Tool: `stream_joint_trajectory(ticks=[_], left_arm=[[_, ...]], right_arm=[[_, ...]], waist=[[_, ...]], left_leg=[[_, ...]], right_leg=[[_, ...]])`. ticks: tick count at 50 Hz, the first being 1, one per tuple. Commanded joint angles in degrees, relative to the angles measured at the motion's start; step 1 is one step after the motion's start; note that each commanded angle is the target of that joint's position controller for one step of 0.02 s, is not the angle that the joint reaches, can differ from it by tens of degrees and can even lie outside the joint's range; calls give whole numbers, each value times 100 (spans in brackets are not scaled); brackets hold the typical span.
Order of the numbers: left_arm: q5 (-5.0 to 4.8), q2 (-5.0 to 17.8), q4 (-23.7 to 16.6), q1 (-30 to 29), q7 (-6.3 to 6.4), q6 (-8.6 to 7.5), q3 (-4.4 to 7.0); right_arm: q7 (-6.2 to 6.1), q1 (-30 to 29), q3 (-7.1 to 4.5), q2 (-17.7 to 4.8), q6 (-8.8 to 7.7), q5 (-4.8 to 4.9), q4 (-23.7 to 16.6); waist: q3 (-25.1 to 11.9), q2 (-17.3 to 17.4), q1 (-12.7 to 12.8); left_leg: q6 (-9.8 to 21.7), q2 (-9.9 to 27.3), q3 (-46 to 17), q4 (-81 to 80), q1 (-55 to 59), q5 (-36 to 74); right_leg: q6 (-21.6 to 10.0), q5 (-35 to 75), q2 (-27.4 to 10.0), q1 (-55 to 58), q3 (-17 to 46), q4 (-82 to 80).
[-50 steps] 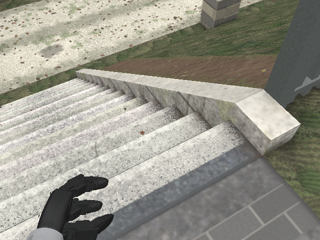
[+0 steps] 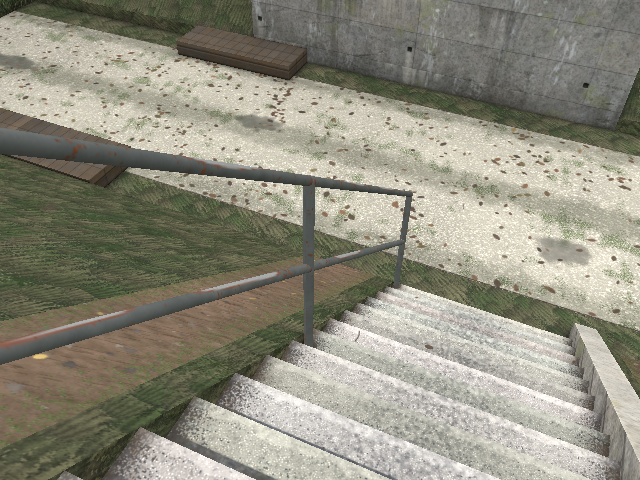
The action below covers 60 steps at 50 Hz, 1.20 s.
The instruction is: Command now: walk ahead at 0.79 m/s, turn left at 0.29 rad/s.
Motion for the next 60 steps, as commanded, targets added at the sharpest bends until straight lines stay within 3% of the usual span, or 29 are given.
stream_joint_trajectory(ticks=[1, 3, 4, 5, 6, 7, 8, 10, 11, 12, 13, 14, 15, 16, 17, 19, 20, 21, 22, 23, 26, 27, 29, 33, 36, 41, 55, 58, 60], left_arm=[[-47, 437, 446, 1890, -106, -224, 20], [-107, 583, 883, 2156, -18, -330, -38], [-64, 97, 655, 1235, 99, -277, -214], [999, 316, -98, -579, -8, -370, -176], [858, 1073, -145, -1142, -6, -408, 58], [682, 770, -184, -721, 235, -550, -9], [321, 456, 231, 584, 484, -646, -120], [-147, 440, 929, 2385, 731, -677, -205], [-179, 461, 965, 2362, 580, -537, -280], [53, 754, 857, 1969, 286, -382, -299], [176, 966, 824, 1491, -70, -255, -267], [234, 1037, 739, 1171, -389, -194, -246], [307, 171, 737, 2014, -761, -117, -369], [100, 471, 386, 1589, -680, -115, -295], [-59, 458, -24, 562, -568, -4, -381], [171, 83, -21, 803, -362, 68, -528], [272, -323, 166, 1128, -350, 110, -647], [340, -257, 736, 1873, -495, 213, -559], [371, -364, 982, 2191, -637, 317, -530], [-136, -624, 1063, 1581, -103, 589, -500], [-38, -529, 1067, 1258, 136, 818, -449], [-17, -430, 1034, 1054, 102, 776, -466], [-106, 312, 927, 147, 133, 645, -357], [-149, 90, 874, -416, 78, 496, -363], [-170, -57, 1068, -262, 69, 534, -339], [-117, -216, 1176, -256, 22, 565, -344], [-66, -145, 1665, -425, 43, 541, -337], [31, 492, 1563, -207, 4, 724, -35], [18, 505, 1508, -93, 52, 694, 78]], right_arm=[[-72, 15, 122, 28, -144, -365, -257], [58, -276, 121, 145, -207, -647, -301], [147, -753, 221, 206, -297, -422, -541], [952, 275, 417, 684, -448, -765, -203], [1308, 431, 373, 549, -369, -831, -118], [1326, -51, 360, 160, -308, -892, -219], [1212, -151, 290, -70, -354, -919, -21], [1212, -1302, 337, -152, -316, -588, -12], [1194, -1374, 328, 59, -261, -732, 111], [1187, -790, 266, 52, -227, -819, 252], [1080, 327, 104, -188, -197, -755, 567], [843, 2486, -177, -636, -245, -641, 1285], [704, 3671, -241, -848, -227, -624, 1555], [870, 2345, -228, -810, -241, -748, 967], [810, 1615, -209, -821, -289, -922, 770], [922, 108, 305, 266, -454, -283, 566], [892, -177, 413, 513, -547, -251, 611], [895, 35, 483, 682, -612, -217, 716], [886, -97, 363, 119, -656, -339, 791], [459, -197, 296, -150, -562, 87, 660], [295, -925, 494, -36, -407, 260, 421], [264, -934, 455, -55, -274, 237, 464], [227, 778, 381, 32, -24, 63, 734], [313, 568, 246, -79, 121, 37, 1139], [339, 129, 333, 239, 177, -28, 1238], [303, -117, 333, 162, 159, -22, 1460], [273, -38, 348, 141, 106, -106, 2005], [312, -309, 101, -277, 171, -133, 1729], [326, -740, 129, 95, 113, -182, 1433]], waist=[[864, 105, -4], [923, 66, -350], [1464, 460, -734], [1265, -969, -1248], [478, -777, -1628], [694, 249, -1038], [835, 617, -450], [761, -206, 845], [872, -574, 761], [795, -707, 365], [875, -130, -316], [469, 694, -1233], [-1976, 2117, -1180], [-3070, 349, -933], [-1843, -393, -956], [-433, -514, 250], [514, 184, 616], [823, 0, 689], [858, 142, 892], [-420, 107, 754], [-54, 827, 810], [396, 1016, 671], [1206, -1169, -421], [919, -402, -480], [589, -251, -370], [412, 54, -230], [479, 52, -245], [1062, -278, -59], [1394, -873, 114]], left_leg=[[-32, 611, -694, -33, -4120, 821], [-195, 787, -856, -1651, -4353, 1958], [-576, 833, -346, -4594, -2553, 3269], [-733, 1752, 230, -4236, -405, 4877], [-898, 1325, 919, -2620, 1274, 5344], [-1053, 1722, 264, -3920, 330, 7131], [-1122, 1475, 685, -4952, -49, 7014], [-938, 1593, 1016, -8215, -279, 7868], [-788, 1522, 1121, -8966, 510, 7348], [-741, 1409, 1199, -8663, 1638, 6746], [-504, 1516, 1060, -9178, 2714, 6865], [-46, 1811, 873, -9733, 4573, 7413], [1881, 3578, -591, -7400, 7930, 11564], [2629, 4310, -1911, -6676, 8103, 13083], [2118, 4172, -1563, -7131, 6617, 12137], [1228, 3480, -801, -7970, 2440, 8684], [969, 3211, -510, -8623, 310, 8007], [835, 2793, -25, -8824, -1297, 6520], [668, 2296, 376, -8586, -2212, 5604], [228, 2646, 626, -8393, -1469, 5874], [-128, 2507, 671, -7902, -1688, 4737], [-280, 2242, 815, -7637, -1492, 4376], [-737, 1514, 1182, -6738, -604, 2283], [-782, 1769, 823, -7763, 1553, 2972], [-796, 1906, 731, -8328, 1848, 3408], [-795, 1994, 694, -8842, 1854, 3440], [-822, 1943, 747, -9384, 1763, 2665], [-542, 1345, 1206, -8672, 588, -180], [-566, 1291, 1582, -7794, 121, 1260]], right_leg=[[-798, 4941, -2079, 1863, 2473, -44], [-459, 4914, -1847, 903, 2826, 369], [-288, 4615, -1254, -1297, 1968, -367], [-554, 3458, -1046, -4380, 1647, 24], [-455, 3085, -585, -5362, 1667, 18], [-172, 451, -325, -4901, 1594, 819], [257, 269, -72, -3658, 1316, 1451], [723, -389, 269, -1561, 560, 2305], [574, -101, 188, -1450, 741, 2424], [225, 622, -271, -1852, 1330, 2348], [197, 1242, -678, -2172, 1730, 2957], [748, 1571, -231, -2682, 1388, 5045], [1287, -3822, 385, -4058, 901, 8478], [1363, -4182, 349, -4958, 1005, 8901], [1120, -4129, 37, -5649, 791, 8076], [935, -2841, -957, -4142, 951, 5052], [984, -1663, -1081, -2948, 952, 4243], [1047, 32, -1133, -1363, 888, 3330], [1138, 663, -854, -391, 363, 3107], [735, 995, -152, 953, -227, 2766], [404, 816, -151, 1523, -138, 2006], [303, 621, -283, 1254, -62, 1214], [-143, 2362, -1146, -244, 1517, -422], [56, 998, -965, -1167, 1123, -1161], [211, 931, -772, -225, 773, -1200], [144, 866, -700, 449, 613, -1483], [127, -213, -581, 613, 524, -1931], [-319, -3726, -509, 139, 851, -2013], [-645, -3635, -1156, 129, 1644, -2488]])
